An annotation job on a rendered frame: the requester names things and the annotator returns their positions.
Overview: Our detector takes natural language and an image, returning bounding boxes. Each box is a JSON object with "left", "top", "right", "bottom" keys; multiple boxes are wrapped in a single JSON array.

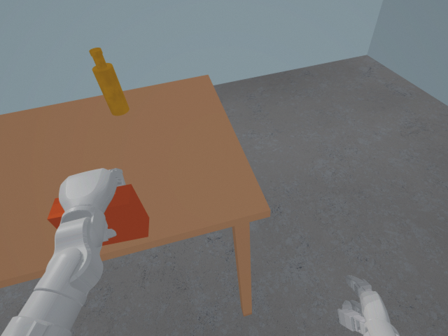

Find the left robot forearm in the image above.
[{"left": 1, "top": 206, "right": 106, "bottom": 336}]

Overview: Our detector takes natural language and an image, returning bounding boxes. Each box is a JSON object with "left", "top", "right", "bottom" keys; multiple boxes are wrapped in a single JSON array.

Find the right robot forearm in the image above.
[{"left": 363, "top": 319, "right": 400, "bottom": 336}]

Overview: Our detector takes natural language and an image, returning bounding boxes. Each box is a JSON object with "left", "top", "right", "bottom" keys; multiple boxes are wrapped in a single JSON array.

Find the robot right hand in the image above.
[{"left": 337, "top": 275, "right": 391, "bottom": 335}]

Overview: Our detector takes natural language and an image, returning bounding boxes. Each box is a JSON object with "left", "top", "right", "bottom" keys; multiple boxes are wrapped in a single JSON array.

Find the robot left hand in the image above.
[{"left": 59, "top": 168, "right": 126, "bottom": 242}]

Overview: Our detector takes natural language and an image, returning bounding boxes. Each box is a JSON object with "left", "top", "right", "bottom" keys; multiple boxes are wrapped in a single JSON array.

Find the sponge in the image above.
[{"left": 47, "top": 184, "right": 149, "bottom": 246}]

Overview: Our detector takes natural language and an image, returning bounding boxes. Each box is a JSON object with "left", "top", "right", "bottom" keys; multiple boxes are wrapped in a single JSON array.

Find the table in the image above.
[{"left": 0, "top": 75, "right": 271, "bottom": 316}]

